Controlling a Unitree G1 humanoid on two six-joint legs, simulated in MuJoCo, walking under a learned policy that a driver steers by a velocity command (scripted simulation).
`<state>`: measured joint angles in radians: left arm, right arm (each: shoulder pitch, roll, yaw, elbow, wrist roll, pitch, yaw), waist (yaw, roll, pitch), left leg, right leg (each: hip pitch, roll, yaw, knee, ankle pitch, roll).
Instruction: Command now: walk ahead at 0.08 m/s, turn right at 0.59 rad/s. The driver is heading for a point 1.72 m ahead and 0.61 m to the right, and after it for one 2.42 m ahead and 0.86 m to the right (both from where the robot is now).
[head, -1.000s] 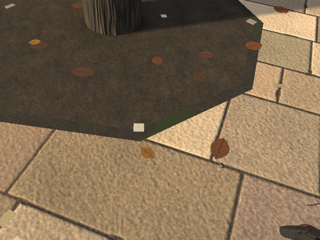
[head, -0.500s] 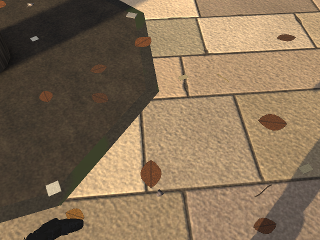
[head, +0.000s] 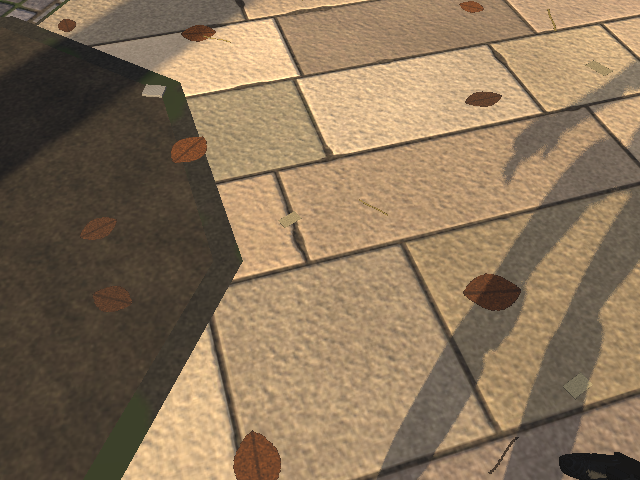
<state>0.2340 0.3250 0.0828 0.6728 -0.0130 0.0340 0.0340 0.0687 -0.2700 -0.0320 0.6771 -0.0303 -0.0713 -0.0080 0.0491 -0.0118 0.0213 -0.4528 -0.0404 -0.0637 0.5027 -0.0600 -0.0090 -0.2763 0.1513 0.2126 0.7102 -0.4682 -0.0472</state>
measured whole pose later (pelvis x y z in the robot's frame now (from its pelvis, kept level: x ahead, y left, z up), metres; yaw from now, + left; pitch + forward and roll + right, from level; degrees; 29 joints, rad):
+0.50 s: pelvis +0.02 -0.03 +0.01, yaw -18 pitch +2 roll +2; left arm 0.24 0.29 0.06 0.62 0.01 0.04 0.01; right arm 0.11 -0.32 -0.09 0.72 -0.01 0.03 -0.04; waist 0.01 0.04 0.04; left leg -0.54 0.02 0.00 1.03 -0.44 -0.05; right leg -0.32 0.01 0.04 0.56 -0.27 -0.04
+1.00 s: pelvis +0.04 -0.01 +0.02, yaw -29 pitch +1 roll +0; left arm 0.17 0.31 0.07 0.64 0.00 0.05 0.03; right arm 0.14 -0.24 -0.05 0.73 -0.01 -0.02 0.00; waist -0.01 -0.04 0.03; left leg -0.24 -0.01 -0.03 0.47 -0.25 0.01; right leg -0.39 0.07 0.13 0.88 -0.52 0.07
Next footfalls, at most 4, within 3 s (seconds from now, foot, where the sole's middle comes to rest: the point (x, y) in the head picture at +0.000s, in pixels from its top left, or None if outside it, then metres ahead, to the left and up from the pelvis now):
0.38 right None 0.04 -0.13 -0.76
0.86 left None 0.13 0.07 -0.76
1.14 right None -0.02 -0.15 -0.76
2.74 right None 0.33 -0.32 -0.76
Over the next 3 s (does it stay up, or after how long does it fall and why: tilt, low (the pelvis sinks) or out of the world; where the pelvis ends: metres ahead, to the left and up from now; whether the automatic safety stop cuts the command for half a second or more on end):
stays up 0.34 -0.23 0.02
